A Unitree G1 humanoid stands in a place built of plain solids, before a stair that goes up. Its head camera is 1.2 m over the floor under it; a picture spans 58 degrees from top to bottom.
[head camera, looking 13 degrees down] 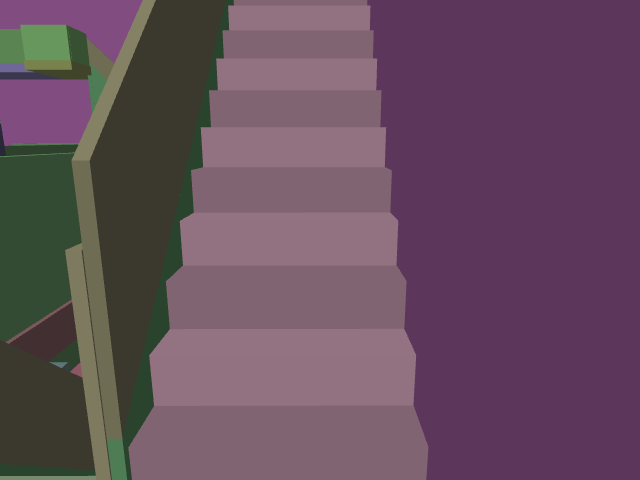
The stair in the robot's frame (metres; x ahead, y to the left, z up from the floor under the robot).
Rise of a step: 0.21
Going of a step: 0.23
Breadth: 0.99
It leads straight ahead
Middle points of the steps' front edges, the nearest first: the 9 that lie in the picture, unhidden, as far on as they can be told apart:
1.24 0.14 0.21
1.47 0.14 0.42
1.70 0.14 0.63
1.93 0.14 0.85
2.15 0.14 1.06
2.38 0.14 1.27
2.61 0.14 1.48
2.84 0.14 1.69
3.07 0.14 1.90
